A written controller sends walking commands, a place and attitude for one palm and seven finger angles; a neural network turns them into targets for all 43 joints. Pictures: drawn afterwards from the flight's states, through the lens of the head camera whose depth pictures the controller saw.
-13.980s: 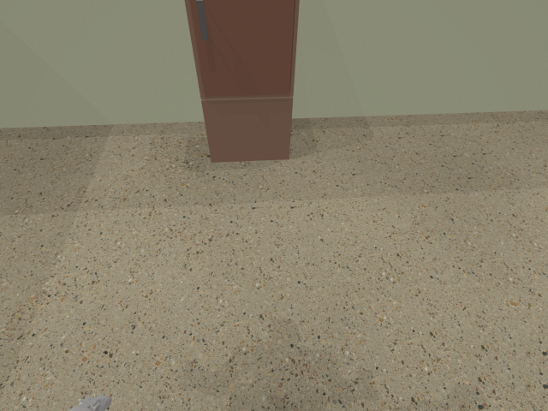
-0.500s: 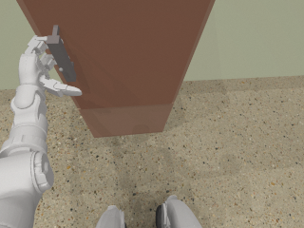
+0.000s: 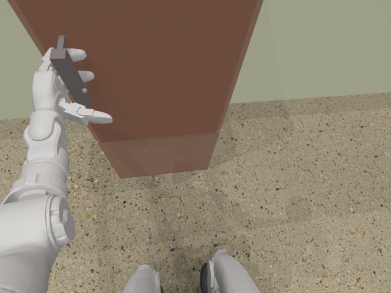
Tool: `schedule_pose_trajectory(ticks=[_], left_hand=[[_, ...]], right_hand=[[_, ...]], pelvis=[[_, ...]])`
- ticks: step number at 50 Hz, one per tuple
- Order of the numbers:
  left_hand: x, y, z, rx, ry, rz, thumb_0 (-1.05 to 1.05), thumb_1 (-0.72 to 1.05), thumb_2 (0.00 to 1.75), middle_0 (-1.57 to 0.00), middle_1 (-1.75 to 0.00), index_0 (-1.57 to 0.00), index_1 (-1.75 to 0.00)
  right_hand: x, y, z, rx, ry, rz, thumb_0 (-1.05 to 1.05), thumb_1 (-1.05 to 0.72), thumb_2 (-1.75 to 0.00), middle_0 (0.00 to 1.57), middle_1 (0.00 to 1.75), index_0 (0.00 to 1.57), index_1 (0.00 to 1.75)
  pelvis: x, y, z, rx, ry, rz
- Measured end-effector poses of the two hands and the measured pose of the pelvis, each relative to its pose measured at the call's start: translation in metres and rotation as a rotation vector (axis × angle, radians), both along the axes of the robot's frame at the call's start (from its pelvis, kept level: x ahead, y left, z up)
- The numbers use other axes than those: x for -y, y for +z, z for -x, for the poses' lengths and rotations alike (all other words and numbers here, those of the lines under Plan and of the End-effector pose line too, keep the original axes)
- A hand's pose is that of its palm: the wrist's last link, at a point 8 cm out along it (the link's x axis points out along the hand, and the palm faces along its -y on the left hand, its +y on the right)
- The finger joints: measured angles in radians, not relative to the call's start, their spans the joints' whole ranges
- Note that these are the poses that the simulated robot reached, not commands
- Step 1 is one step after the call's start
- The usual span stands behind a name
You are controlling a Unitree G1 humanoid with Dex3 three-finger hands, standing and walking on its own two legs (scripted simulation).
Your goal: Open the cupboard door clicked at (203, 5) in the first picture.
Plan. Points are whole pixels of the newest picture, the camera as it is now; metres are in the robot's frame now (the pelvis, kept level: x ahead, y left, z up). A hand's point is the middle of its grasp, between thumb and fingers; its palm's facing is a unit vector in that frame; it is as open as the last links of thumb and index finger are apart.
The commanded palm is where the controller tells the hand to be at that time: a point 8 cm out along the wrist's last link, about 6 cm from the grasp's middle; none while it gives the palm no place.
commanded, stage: slide the fingers in behind the handle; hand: left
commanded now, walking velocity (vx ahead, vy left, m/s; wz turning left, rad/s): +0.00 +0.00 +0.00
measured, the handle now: (74, 73) +0.55 +0.21 +0.07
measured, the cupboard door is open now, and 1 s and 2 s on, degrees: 0 0 39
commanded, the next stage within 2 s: close the thumb around the handle in 0.26 s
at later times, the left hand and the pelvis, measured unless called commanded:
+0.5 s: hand (80, 90) +0.50 +0.19 +0.07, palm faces +0.04 -1.00 -0.01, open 13.5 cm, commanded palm +0.48 +0.24 +0.07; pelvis +0.00 +0.01 +0.00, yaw +0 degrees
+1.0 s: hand (84, 91) +0.50 +0.18 +0.07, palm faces +0.04 -1.00 -0.01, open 5.8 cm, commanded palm +0.48 +0.23 +0.07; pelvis +0.00 +0.01 +0.00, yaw +0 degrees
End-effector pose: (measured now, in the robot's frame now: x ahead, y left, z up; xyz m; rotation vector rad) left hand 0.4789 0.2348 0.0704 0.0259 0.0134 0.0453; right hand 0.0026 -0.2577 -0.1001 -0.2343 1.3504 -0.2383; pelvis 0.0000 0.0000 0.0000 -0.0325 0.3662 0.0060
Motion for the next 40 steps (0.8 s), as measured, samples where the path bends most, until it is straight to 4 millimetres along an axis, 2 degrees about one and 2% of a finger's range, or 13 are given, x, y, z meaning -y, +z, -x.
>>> schedule_pose_trajectory(ticks=[10,23,30,40], left_hand=[[-0.002,-0.001,-0.003,0.006,-0.011,0.007,-0.01,-0.50,0.30,-0.31,-1.21,-0.31,-1.21],[-0.007,-0.002,-0.002,0.007,-0.007,0.016,-0.01,-0.47,0.32,-0.30,-1.21,-0.31,-1.21],[-0.007,-0.002,-0.001,0.009,-0.015,0.016,-0.01,-0.24,0.41,-0.31,-1.23,-0.32,-1.23],[-0.005,-0.003,0.000,0.011,-0.009,0.016,0.00,0.26,0.63,-0.35,-1.28,-0.36,-1.28]], right_hand=[[0.003,0.000,0.004,-0.005,0.002,0.017,0.00,-0.91,-0.90,0.21,0.30,0.20,0.30],[-0.003,0.001,0.002,0.001,0.002,0.015,0.00,-0.91,-0.90,0.21,0.30,0.20,0.30],[-0.007,0.000,0.000,0.000,0.004,0.007,0.00,-0.91,-0.90,0.21,0.30,0.20,0.30],[-0.011,-0.001,-0.004,0.009,0.003,-0.001,0.00,-0.91,-0.90,0.21,0.30,0.20,0.30]], pelvis=[[0.000,-0.003,0.003,-0.012,0.000,0.001],[-0.004,-0.002,0.002,-0.009,-0.002,0.005],[-0.008,-0.001,0.000,-0.008,-0.001,0.008],[-0.010,-0.001,-0.002,-0.004,-0.004,0.007]])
